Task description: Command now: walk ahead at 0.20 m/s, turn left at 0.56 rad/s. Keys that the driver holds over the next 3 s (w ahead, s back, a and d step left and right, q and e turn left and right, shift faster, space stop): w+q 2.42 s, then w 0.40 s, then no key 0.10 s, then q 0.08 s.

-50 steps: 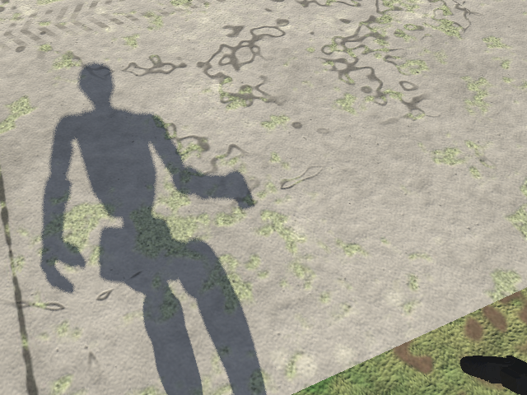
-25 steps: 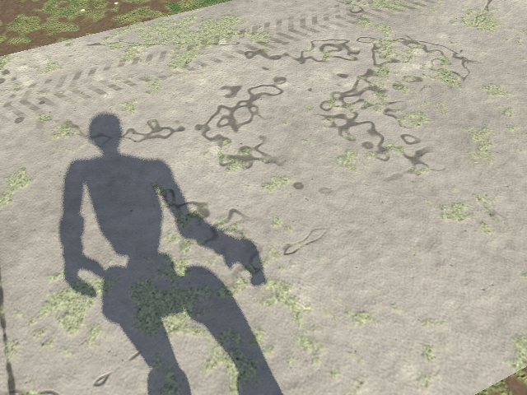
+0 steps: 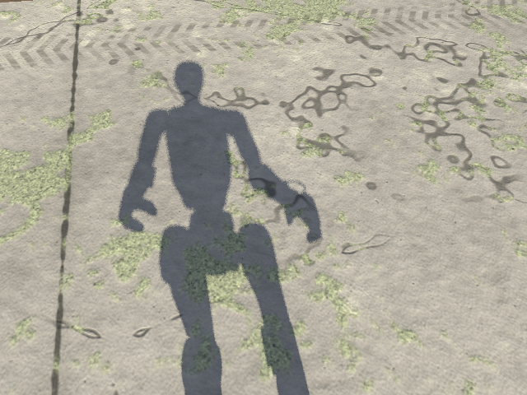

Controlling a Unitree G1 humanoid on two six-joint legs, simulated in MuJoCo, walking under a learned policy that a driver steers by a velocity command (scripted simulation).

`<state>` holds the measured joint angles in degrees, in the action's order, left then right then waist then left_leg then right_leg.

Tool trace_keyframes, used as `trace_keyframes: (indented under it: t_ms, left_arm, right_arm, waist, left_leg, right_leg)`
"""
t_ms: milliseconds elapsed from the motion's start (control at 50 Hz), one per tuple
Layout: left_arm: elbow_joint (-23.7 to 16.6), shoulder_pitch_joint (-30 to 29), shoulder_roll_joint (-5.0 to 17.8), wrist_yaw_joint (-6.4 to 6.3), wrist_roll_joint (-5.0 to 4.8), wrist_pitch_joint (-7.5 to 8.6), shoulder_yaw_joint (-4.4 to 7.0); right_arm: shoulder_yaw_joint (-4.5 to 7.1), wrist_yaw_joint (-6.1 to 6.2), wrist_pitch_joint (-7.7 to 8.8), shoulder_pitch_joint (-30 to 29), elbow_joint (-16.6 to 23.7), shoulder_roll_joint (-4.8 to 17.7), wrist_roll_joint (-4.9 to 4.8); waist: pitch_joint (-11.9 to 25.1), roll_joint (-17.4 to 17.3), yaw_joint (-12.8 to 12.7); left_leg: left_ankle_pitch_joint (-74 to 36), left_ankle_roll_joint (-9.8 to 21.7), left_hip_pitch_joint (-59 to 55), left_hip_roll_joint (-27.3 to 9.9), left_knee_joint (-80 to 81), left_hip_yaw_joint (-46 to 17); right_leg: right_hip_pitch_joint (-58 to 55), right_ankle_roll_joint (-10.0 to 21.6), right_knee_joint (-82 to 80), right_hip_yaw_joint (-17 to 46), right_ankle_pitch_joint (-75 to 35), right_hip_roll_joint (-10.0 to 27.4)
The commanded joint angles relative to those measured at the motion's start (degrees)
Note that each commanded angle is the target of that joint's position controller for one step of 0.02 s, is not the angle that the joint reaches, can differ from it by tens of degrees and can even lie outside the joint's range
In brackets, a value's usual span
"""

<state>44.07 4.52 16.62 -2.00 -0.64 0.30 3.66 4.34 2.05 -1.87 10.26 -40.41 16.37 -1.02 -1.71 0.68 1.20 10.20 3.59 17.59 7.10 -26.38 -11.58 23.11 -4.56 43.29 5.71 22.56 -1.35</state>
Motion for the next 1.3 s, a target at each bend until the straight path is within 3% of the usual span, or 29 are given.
trace_keyframes:
  t_ms: [20, 60, 80, 100, 120, 160, 200, 340, 460, 500, 540, 560, 580, 600, 620, 640, 680, 740, 800, 920, 1000, 1020, 1040, 1060, 1080, 1100, 1140, 1200, 1300]
  left_arm:
    - [-3.71, 0.38, 5.77, 0.75, -0.53, 1.76, 1.55]
    - [-1.90, 5.53, 5.70, 1.05, -0.69, 2.79, 2.05]
    - [-0.64, 10.30, 7.78, 0.82, -0.24, 3.09, 2.76]
    - [-0.15, 15.17, 11.17, 0.54, 1.07, 3.03, 3.14]
    - [-0.39, 13.21, 14.31, 1.39, 2.86, 3.76, 3.93]
    - [-2.47, 6.49, 8.09, 0.51, 1.16, 4.39, 2.54]
    - [-2.60, 7.17, 6.76, -0.05, 0.68, 4.30, 1.94]
    - [-1.36, 13.90, 8.12, 0.64, 1.11, 4.73, 2.13]
    - [0.10, 16.74, 11.43, 1.25, -0.81, 3.98, 3.25]
    - [0.28, 16.37, 12.99, 1.29, -1.29, 3.43, 3.71]
    - [-0.07, 16.51, 12.39, 0.87, -1.44, 2.96, 3.23]
    - [-1.51, 17.37, 9.09, 0.78, 0.42, 3.38, 1.80]
    - [-5.94, 20.74, 1.71, 1.37, 1.94, 5.06, -0.79]
    - [-6.21, 12.85, 7.96, 1.66, -0.58, 6.84, 0.53]
    - [-7.93, 8.72, 9.80, 1.83, -2.12, 7.69, 1.04]
    - [-7.63, 8.64, 8.96, 1.46, -1.08, 8.18, 0.69]
    - [-6.83, 10.48, 8.87, 1.47, 0.75, 7.61, 1.19]
    - [-6.61, 11.01, 7.36, 1.84, 1.65, 5.80, 0.95]
    - [-9.05, 3.72, 5.56, 1.81, 1.98, 5.54, 0.21]
    - [-12.33, -7.86, 5.11, 3.40, 0.46, 6.79, -0.24]
    - [-11.86, -3.94, 7.49, 3.64, 0.43, 7.26, 1.00]
    - [-10.73, 1.37, 8.60, 3.24, 0.63, 7.49, 1.83]
    - [-10.05, 9.20, 10.64, 2.82, 1.42, 7.69, 2.59]
    - [-9.16, 16.42, 15.10, 2.42, 2.40, 7.26, 3.68]
    - [-7.70, 18.73, 13.24, 3.13, 1.10, 6.63, 3.50]
    - [-8.81, 15.75, 8.31, 2.79, 0.66, 6.20, 2.28]
    - [-8.59, 10.03, 5.67, 2.28, 1.23, 5.36, 1.21]
    - [-7.17, 7.92, 4.33, 2.20, 1.35, 6.10, 1.01]
    - [-4.32, 8.88, 7.33, 2.22, 0.97, 6.54, 2.25]
  right_arm:
    - [2.42, 0.10, 0.44, -1.68, 4.06, 9.61, 0.00]
    - [1.98, 0.24, 0.29, -2.70, 4.32, 8.55, -0.45]
    - [1.36, 0.30, 0.50, -2.26, 4.52, 6.31, -0.41]
    - [0.23, 0.18, 0.94, -0.82, 5.02, 1.71, -0.43]
    - [1.05, -0.17, 2.23, -4.69, 8.44, 5.30, -0.53]
    - [2.38, -0.75, 2.66, -2.87, 6.40, 9.54, 0.05]
    - [2.31, -1.40, 2.67, -1.58, 5.19, 7.89, 0.34]
    - [0.61, -3.21, 3.54, -7.39, 8.44, 3.25, -0.24]
    - [-0.41, -5.52, 3.81, -12.53, 11.35, 2.40, -0.60]
    - [0.61, -5.70, 3.62, -9.86, 11.44, 4.51, -0.28]
    - [3.91, -4.92, 3.04, 6.61, 7.07, 10.05, -0.58]
    - [5.50, -3.67, 2.34, 16.49, 4.96, 14.28, -1.18]
    - [5.55, -3.53, 3.22, 14.12, 5.87, 20.21, -1.39]
    - [3.90, -3.77, 4.22, 15.22, 6.65, 14.07, -0.69]
    - [2.86, -3.91, 5.04, 13.27, 5.31, 11.33, -0.16]
    - [2.32, -3.87, 5.41, 9.71, 5.60, 10.16, -0.20]
    - [1.41, -3.51, 5.43, 3.11, 7.12, 7.96, 0.92]
    - [1.35, -2.77, 6.02, 2.00, 6.19, 7.89, 0.60]
    - [1.55, -1.81, 6.06, 4.49, 4.14, 8.94, 0.36]
    - [1.96, -1.02, 5.36, 11.04, 0.40, 9.95, -0.86]
    - [2.24, -0.61, 4.17, 11.30, -0.29, 9.70, -0.59]
    - [1.92, -0.80, 4.00, 10.45, 0.07, 8.82, -0.44]
    - [0.91, -1.20, 4.01, 9.65, 1.16, 6.42, 0.23]
    - [-0.40, -1.27, 4.32, 16.99, 1.79, 1.99, 0.03]
    - [-0.83, -1.33, 4.80, 19.44, 2.30, 3.67, -1.13]
    - [0.64, -1.20, 4.57, 14.64, 1.77, 9.15, -1.86]
    - [1.07, -1.20, 4.11, 5.96, 3.95, 9.75, -0.46]
    - [0.84, -1.69, 3.08, 7.10, 3.82, 5.68, -0.75]
    - [0.09, -2.25, 2.74, 2.34, 5.48, 3.38, -0.07]
  waist:
    - [4.59, -11.33, -0.93]
    - [3.51, -8.95, -4.12]
    - [4.96, -4.40, -5.60]
    - [7.57, 6.82, -5.47]
    - [0.36, 12.84, -4.61]
    - [-4.08, 9.14, -2.08]
    - [-3.37, 7.67, -2.52]
    - [-3.53, 5.92, -6.06]
    - [-6.02, 5.09, -6.81]
    - [-3.00, 6.44, -3.85]
    - [7.74, 4.72, 5.29]
    - [13.91, -2.54, 8.92]
    - [21.90, -17.61, 1.83]
    - [22.47, -9.43, 6.86]
    - [13.60, -8.35, 6.27]
    - [9.45, -3.72, 3.59]
    - [5.29, -4.07, -1.20]
    - [2.93, -3.72, -2.99]
    - [-0.12, -3.38, -1.08]
    - [-0.94, -4.64, 3.10]
    - [0.77, -7.39, 0.46]
    - [3.79, -7.23, -2.48]
    - [11.53, -5.40, -6.42]
    - [22.13, 7.33, -5.43]
    - [25.79, 18.74, -4.71]
    - [16.85, 9.75, -6.03]
    - [4.50, 2.30, -4.84]
    - [1.04, 5.57, -1.90]
    - [-0.36, 3.02, -2.11]
  left_leg:
    - [19.56, 8.97, -1.63, -11.63, 10.76, -18.66]
    - [23.85, 6.13, 4.73, -8.74, 7.62, -17.66]
    - [27.34, 2.88, 12.86, -5.70, -1.39, -13.42]
    - [26.37, -0.54, 21.40, 1.53, -19.78, -1.08]
    - [22.31, -0.93, 31.29, -1.66, -26.37, -0.35]
    - [12.55, -2.61, 32.33, -6.18, -33.39, 1.08]
    - [6.38, -4.21, 31.46, -7.55, -37.26, 3.26]
    - [-5.75, -6.20, 29.43, -10.86, -27.48, 8.14]
    - [-3.08, -2.33, 20.62, -10.75, -12.54, 13.94]
    - [1.80, 0.47, 12.84, -7.39, -10.14, 16.83]
    - [-0.88, 4.52, -12.00, -1.96, -5.70, 18.65]
    - [1.87, 7.92, -30.98, -10.22, -5.46, 4.96]
    - [19.65, 18.79, -43.16, -25.25, 3.85, -31.34]
    - [22.34, 17.46, -41.50, -26.04, 10.67, -35.06]
    - [15.45, 15.07, -35.13, -24.43, 10.93, -26.36]
    - [8.75, 13.64, -26.58, -21.92, 10.62, -19.79]
    - [-0.67, 12.40, -14.03, -17.71, 12.61, -11.78]
    - [-9.01, 13.56, -6.23, -15.99, 15.14, -7.22]
    - [-11.41, 11.98, -2.99, -13.21, 15.37, -3.46]
    - [-5.51, 8.64, -5.22, -13.17, 11.27, -6.29]
    - [-12.71, 6.63, -12.96, -15.70, 3.27, -11.67]
    - [-18.68, 5.33, -12.48, -13.42, -2.00, -10.75]
    - [-16.57, 3.47, -7.58, -10.28, -14.10, -8.46]
    - [3.43, -0.86, 9.97, -2.60, -35.04, -1.81]
    - [23.90, -2.53, 22.52, -1.89, -47.22, -0.02]
    - [19.22, -3.08, 26.79, -5.83, -51.76, -0.58]
    - [11.36, -3.51, 24.99, -9.78, -48.46, 3.45]
    - [7.81, -3.34, 19.22, -12.79, -42.65, 4.89]
    - [-1.63, -4.22, 23.05, -14.12, -31.04, 5.63]
  right_leg:
    - [-5.40, 1.59, -9.30, -2.08, -1.35, -1.67]
    - [-16.01, 4.00, -20.66, -3.08, -8.23, -0.57]
    - [-25.64, 6.46, -22.70, 1.78, -6.43, 6.05]
    - [-31.32, 11.38, -27.27, 17.27, 7.56, 18.85]
    - [-23.78, 17.46, -33.60, 33.23, 19.18, 25.76]
    - [-21.24, 14.72, -34.45, 23.02, 16.47, 20.93]
    - [-21.49, 12.32, -34.87, 13.81, 6.30, 17.59]
    - [-21.86, 12.96, -36.23, -3.66, -12.96, 15.39]
    - [-23.34, 12.16, -35.15, -10.48, -19.50, 18.10]
    - [-25.04, 11.10, -27.92, -13.27, -41.37, 18.55]
    - [-18.99, 8.23, -5.37, -17.96, -57.85, 15.54]
    - [-2.74, 5.61, 13.23, -17.41, -33.99, 13.42]
    - [18.07, 2.68, 31.69, -9.74, 11.58, 1.85]
    - [23.06, 3.64, 36.37, -0.12, 9.01, 2.88]
    - [26.68, 4.99, 35.14, -1.14, 3.06, 4.99]
    - [23.73, 5.51, 30.67, -1.23, -1.79, 7.40]
    - [16.31, 4.87, 24.38, -0.57, -6.89, 9.86]
    - [13.85, 2.27, 19.13, -2.24, -9.97, 9.11]
    - [14.63, 0.50, 6.67, -3.17, -20.20, 7.12]
    - [7.22, 1.74, -12.85, -2.34, -30.65, 2.21]
    - [2.79, 4.96, -15.33, -1.66, -20.26, 1.74]
    - [-5.32, 6.60, -17.56, -3.20, -20.27, 1.10]
    - [-20.05, 9.79, -15.49, 0.69, -20.62, 6.40]
    - [-43.10, 17.49, -15.17, 19.89, -14.40, 20.15]
    - [-48.42, 21.37, -23.26, 40.73, 1.01, 27.12]
    - [-41.42, 18.60, -25.70, 35.49, 9.38, 25.06]
    - [-24.66, 15.51, -28.04, 19.12, -2.56, 20.04]
    - [-15.34, 14.73, -32.63, 7.14, -11.80, 15.87]
    - [-17.21, 16.08, -35.43, -2.74, -22.22, 16.64]
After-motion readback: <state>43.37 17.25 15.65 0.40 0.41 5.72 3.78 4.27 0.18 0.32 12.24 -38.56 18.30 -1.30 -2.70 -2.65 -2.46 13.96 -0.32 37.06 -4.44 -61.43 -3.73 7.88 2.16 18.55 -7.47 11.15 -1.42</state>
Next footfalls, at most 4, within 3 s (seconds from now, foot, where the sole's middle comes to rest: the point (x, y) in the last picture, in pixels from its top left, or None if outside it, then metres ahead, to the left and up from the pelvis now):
0.08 right None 0.05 -0.14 -0.78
0.54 left None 0.27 0.22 -0.78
1.04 right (185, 323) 0.65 0.20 -0.78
1.56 left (39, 325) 0.64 0.58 -0.78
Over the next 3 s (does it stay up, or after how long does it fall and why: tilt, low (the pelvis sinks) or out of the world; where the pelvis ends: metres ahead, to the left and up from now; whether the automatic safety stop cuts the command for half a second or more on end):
stays up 0.83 1.13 -0.01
